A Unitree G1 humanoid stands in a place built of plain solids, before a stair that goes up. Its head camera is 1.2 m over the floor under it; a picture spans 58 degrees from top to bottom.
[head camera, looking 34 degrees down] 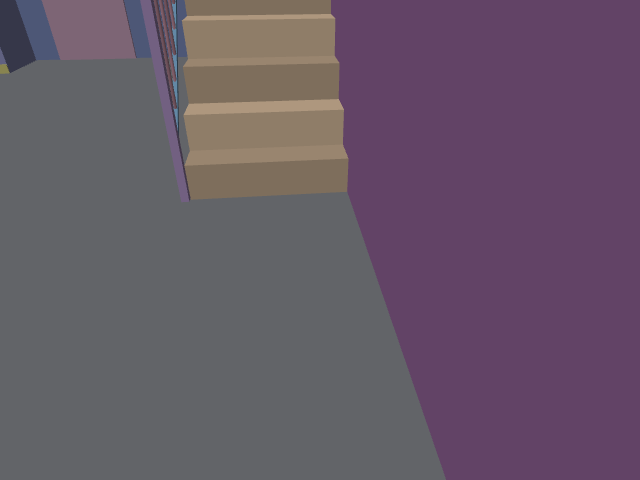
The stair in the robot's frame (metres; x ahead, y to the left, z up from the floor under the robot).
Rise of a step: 0.21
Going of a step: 0.21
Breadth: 0.91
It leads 6 degrees to the left of straight ahead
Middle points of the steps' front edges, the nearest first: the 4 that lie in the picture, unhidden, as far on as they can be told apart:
2.24 0.29 0.21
2.45 0.31 0.42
2.66 0.34 0.64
2.87 0.36 0.85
